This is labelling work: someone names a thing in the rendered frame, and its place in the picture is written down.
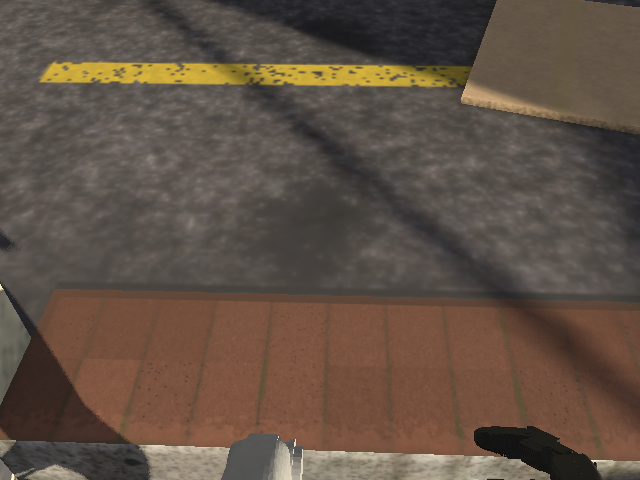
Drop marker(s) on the robot right hand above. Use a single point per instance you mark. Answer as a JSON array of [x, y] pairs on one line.
[[539, 450]]

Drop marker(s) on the robot left shin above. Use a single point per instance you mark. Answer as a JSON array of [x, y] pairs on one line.
[[232, 446]]

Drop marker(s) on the robot left thigh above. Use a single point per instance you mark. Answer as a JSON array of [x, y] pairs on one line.
[[264, 457]]

